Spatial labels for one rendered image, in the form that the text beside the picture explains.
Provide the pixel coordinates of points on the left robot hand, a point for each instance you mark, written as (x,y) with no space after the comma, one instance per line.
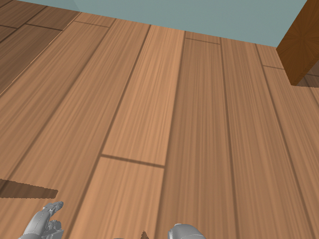
(41,225)

